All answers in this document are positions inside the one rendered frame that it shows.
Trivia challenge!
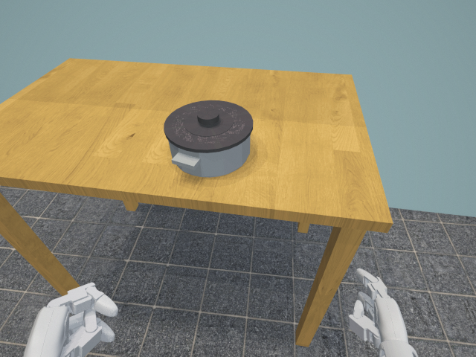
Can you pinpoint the right robot hand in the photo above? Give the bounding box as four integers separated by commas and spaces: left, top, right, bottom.
349, 268, 408, 348

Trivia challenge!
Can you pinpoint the lid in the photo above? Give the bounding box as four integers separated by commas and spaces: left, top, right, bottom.
164, 100, 253, 153

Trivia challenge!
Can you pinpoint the pot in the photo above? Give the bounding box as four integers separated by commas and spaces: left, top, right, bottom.
169, 135, 251, 178

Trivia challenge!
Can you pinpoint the knob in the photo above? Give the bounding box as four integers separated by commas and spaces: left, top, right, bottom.
197, 108, 219, 125

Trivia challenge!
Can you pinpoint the robot right forearm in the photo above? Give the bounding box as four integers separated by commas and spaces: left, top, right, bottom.
379, 340, 418, 357

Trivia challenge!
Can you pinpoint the table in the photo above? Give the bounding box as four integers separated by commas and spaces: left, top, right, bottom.
0, 58, 393, 347

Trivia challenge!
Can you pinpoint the left robot hand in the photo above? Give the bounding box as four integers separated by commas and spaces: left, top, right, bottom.
23, 283, 118, 357

